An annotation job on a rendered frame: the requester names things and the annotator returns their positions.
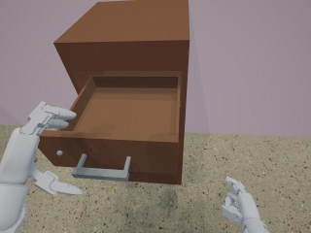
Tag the cabinet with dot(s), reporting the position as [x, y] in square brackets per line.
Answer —
[132, 38]

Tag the right robot forearm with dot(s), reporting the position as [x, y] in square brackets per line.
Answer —
[254, 225]

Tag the right robot hand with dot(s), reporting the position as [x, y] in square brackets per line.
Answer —
[244, 205]

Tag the left robot hand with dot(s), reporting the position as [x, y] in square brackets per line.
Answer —
[17, 164]

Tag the drawer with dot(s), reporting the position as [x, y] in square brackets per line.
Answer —
[119, 116]

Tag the handle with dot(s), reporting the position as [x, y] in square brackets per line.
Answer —
[81, 172]

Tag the left robot forearm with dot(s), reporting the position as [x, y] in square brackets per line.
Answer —
[13, 208]

